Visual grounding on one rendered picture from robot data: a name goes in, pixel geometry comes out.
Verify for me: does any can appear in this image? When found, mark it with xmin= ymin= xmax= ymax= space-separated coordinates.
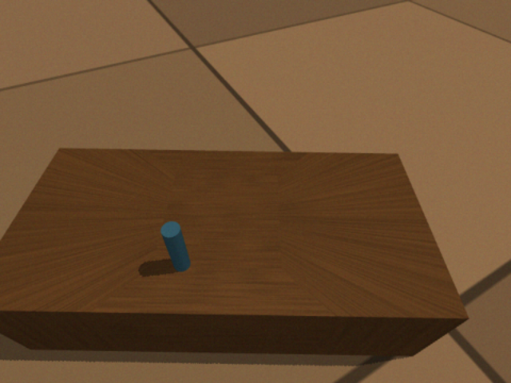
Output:
xmin=160 ymin=221 xmax=191 ymax=272

